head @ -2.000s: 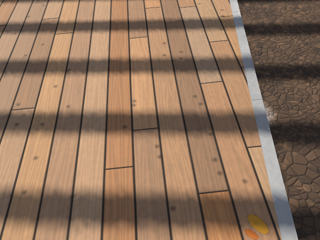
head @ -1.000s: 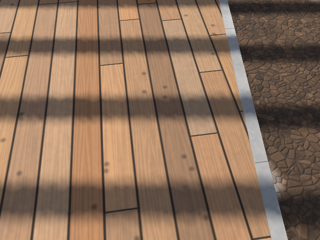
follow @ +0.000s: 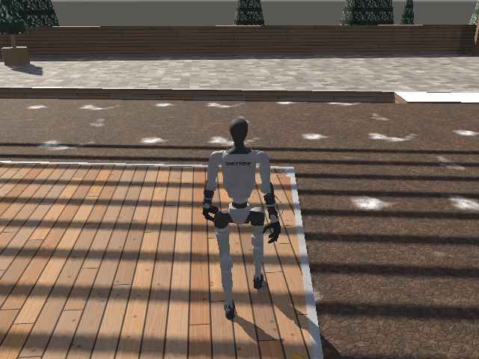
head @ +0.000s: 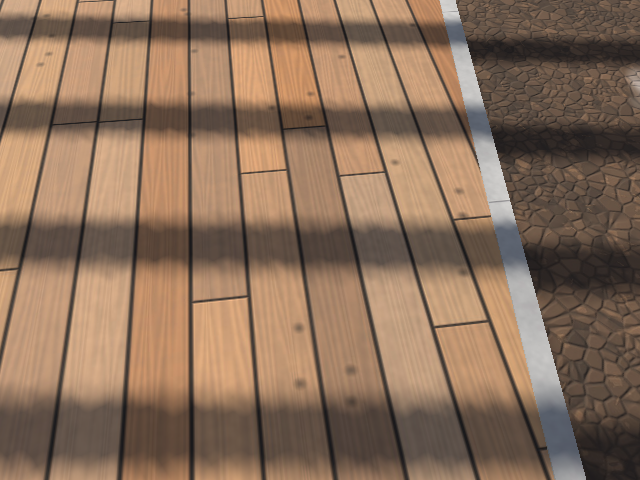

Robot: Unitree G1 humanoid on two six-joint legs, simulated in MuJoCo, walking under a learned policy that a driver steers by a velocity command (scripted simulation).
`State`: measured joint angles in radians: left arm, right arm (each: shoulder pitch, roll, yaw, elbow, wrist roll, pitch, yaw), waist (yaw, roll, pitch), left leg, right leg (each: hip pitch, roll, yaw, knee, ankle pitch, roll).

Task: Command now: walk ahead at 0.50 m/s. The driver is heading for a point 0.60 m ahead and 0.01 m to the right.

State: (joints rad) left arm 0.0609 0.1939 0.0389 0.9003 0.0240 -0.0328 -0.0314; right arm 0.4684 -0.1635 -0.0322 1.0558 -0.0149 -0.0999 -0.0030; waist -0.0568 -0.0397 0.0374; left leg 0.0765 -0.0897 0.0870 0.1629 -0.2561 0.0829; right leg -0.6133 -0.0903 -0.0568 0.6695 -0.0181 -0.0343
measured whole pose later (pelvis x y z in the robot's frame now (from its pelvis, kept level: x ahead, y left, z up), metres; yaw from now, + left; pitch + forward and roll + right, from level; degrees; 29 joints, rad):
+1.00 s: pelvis +0.49 +0.02 +0.00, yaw +0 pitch -1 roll +0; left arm 0.20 0.19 0.04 1.00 0.02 -0.01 0.02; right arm 0.31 -0.17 -0.01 1.03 -0.02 -0.08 -0.01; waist 0.00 -0.04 0.07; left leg -0.18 -0.05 0.11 0.33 -0.15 0.10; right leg -0.47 -0.05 0.00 0.79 -0.26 -0.02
